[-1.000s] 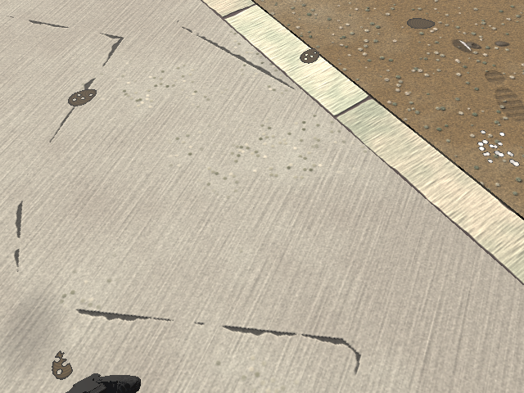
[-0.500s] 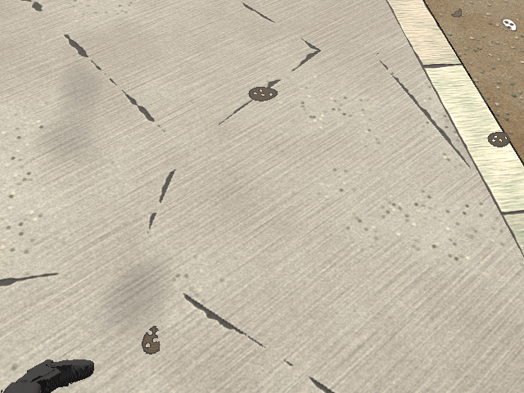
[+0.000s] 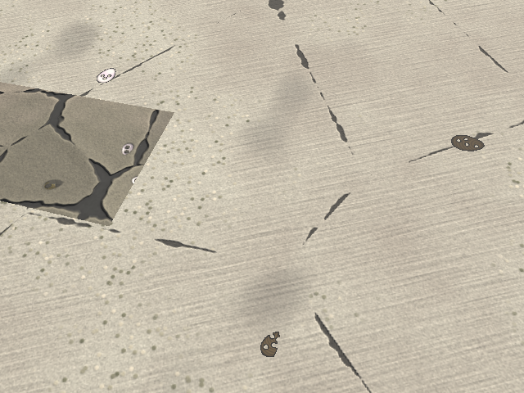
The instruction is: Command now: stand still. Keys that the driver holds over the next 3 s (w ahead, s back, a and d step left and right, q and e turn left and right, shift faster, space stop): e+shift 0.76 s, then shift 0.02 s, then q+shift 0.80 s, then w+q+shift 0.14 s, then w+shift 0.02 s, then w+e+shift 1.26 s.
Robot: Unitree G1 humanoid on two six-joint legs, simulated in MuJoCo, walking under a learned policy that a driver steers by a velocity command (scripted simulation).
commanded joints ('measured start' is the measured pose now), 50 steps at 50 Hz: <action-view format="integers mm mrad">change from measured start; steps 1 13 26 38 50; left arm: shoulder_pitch -53 47 187 -3 77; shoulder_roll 161 140 412 256 160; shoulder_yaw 26 54 133 78 14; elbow -53 -61 -203 -249 -174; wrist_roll -15 -38 -1 -30 36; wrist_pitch -7 39 45 29 -4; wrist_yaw -23 -10 -25 25 2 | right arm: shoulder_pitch -28 -89 -100 -127 -124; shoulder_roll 14 -41 22 -28 -156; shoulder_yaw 18 -13 -11 -22 -20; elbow -69 -32 -58 19 21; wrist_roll -14 -12 -31 -7 -3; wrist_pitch -27 -53 -82 -78 -91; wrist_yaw -3 -28 16 -3 32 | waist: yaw -12 -17 19 -30 65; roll -237 120 -419 -163 109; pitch -117 -81 -246 -153 -86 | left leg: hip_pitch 121 403 -253 -115 190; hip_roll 11 312 23 -28 203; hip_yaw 97 27 225 7 -191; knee -298 -654 175 -139 -603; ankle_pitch -17 753 -274 169 585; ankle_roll -21 272 -13 -14 223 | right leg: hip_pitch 88 -401 372 70 -5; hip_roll -155 -60 -365 -129 59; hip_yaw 193 16 596 406 106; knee -93 702 -38 -69 144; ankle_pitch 312 -253 608 138 -104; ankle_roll -183 130 -340 -184 2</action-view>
